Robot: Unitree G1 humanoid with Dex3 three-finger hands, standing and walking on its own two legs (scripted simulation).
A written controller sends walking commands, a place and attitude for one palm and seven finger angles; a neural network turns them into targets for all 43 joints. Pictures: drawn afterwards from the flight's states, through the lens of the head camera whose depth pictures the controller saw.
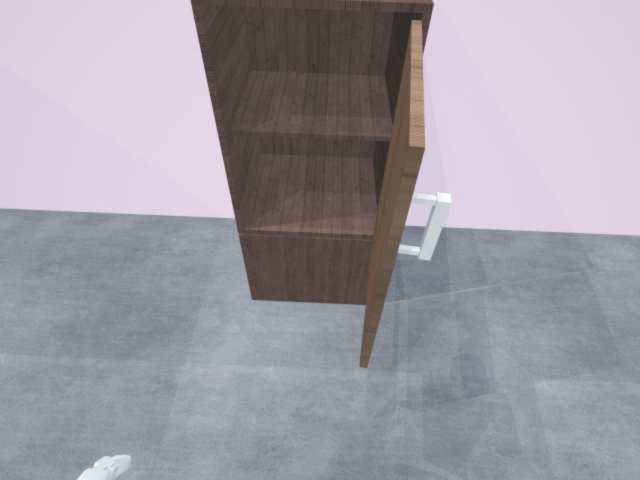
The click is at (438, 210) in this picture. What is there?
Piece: cupboard door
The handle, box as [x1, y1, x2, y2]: [398, 192, 450, 260]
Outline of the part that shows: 450,194 437,192 434,196 413,193 411,202 433,205 420,245 418,247 400,245 398,252 416,254 418,258 429,260 450,204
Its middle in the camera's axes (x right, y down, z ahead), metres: +0.15 -0.02 +0.58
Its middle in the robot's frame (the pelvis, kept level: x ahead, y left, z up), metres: +0.46 -0.12 +0.06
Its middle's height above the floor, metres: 0.82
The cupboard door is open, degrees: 83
